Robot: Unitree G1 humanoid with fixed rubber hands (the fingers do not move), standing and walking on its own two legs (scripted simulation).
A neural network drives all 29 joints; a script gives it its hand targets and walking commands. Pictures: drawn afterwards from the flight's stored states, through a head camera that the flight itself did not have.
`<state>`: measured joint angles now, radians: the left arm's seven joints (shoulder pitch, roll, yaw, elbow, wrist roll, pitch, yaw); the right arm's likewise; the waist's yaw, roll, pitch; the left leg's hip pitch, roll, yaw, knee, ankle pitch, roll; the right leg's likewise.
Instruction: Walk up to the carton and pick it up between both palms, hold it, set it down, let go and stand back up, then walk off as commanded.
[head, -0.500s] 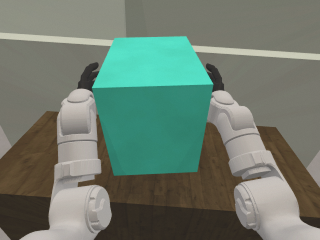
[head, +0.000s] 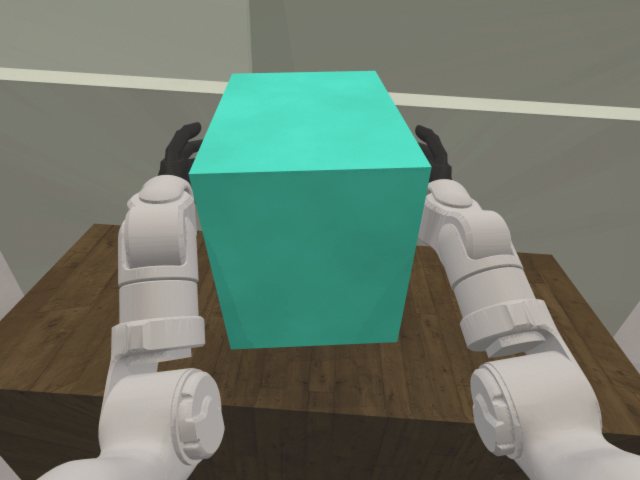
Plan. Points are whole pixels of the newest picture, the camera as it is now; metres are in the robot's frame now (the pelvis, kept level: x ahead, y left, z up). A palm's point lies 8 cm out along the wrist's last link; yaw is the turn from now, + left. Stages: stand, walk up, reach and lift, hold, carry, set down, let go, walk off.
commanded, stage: hold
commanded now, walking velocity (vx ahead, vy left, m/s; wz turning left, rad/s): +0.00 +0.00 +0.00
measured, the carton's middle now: (308, 198) +0.42 +0.00 +0.22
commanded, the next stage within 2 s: none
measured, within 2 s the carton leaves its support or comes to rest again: neither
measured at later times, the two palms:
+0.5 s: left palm (175, 187) +0.36 +0.15 +0.27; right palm (432, 189) +0.37 -0.14 +0.27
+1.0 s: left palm (174, 188) +0.36 +0.15 +0.27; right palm (430, 189) +0.37 -0.14 +0.27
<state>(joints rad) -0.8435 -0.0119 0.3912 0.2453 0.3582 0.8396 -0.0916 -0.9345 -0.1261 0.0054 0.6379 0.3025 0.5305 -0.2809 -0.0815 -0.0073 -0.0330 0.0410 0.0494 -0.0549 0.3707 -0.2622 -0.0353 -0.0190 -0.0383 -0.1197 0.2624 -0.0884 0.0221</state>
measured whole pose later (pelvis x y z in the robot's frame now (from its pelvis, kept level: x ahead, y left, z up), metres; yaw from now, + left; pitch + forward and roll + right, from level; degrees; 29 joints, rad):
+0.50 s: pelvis +0.00 +0.00 +0.00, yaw +0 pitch -9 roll -1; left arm -0.86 -0.01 0.40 0.27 0.36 0.84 -0.09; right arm -0.95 -0.12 -0.01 0.66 0.29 0.53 -0.28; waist -0.08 -0.01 -0.04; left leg 0.04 0.05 -0.06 0.37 -0.26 -0.03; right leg -0.02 -0.04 -0.12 0.27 -0.09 0.02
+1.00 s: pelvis +0.00 +0.00 +0.00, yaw +0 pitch -8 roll -2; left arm -0.85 0.00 0.40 0.25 0.35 0.84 -0.09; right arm -0.94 -0.12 0.00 0.64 0.30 0.53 -0.29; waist -0.08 -0.01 -0.04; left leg 0.03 0.05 -0.06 0.37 -0.26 -0.04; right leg -0.03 -0.04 -0.12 0.27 -0.09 0.02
